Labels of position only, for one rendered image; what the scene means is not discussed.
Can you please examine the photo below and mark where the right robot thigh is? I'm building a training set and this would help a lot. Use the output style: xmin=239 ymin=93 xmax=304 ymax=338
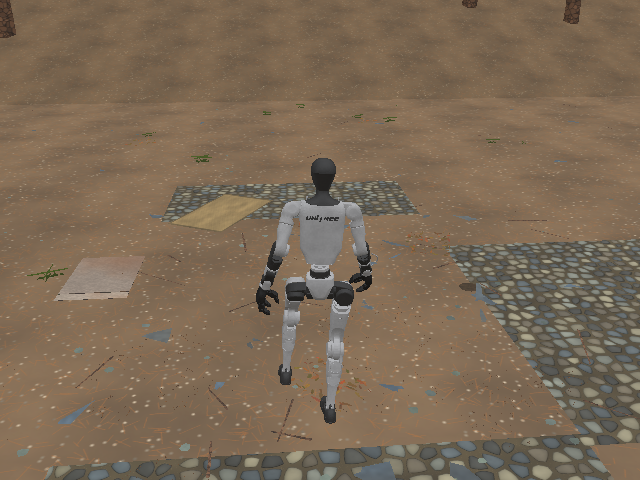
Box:
xmin=326 ymin=281 xmax=354 ymax=360

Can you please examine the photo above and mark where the robot thigh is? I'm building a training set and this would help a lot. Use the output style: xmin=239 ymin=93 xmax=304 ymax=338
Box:
xmin=326 ymin=281 xmax=354 ymax=360
xmin=284 ymin=277 xmax=306 ymax=327

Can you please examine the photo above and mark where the left robot forearm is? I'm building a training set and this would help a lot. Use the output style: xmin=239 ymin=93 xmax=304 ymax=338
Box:
xmin=259 ymin=241 xmax=283 ymax=290

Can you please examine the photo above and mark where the left robot thigh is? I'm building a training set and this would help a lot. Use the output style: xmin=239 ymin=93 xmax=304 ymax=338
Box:
xmin=284 ymin=277 xmax=306 ymax=327

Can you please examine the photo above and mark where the robot right upper arm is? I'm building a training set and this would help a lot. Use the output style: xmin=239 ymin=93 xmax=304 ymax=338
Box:
xmin=343 ymin=202 xmax=368 ymax=256

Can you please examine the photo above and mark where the robot right hand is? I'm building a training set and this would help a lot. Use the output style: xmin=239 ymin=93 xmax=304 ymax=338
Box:
xmin=349 ymin=271 xmax=372 ymax=292

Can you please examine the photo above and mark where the robot left hand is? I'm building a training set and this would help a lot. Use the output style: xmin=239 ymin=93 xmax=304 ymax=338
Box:
xmin=256 ymin=286 xmax=279 ymax=315

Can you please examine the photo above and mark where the right robot forearm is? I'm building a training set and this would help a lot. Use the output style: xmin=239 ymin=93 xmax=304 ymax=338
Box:
xmin=357 ymin=241 xmax=372 ymax=277

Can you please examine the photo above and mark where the robot left upper arm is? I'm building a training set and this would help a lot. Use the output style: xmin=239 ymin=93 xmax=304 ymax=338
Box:
xmin=273 ymin=200 xmax=302 ymax=257

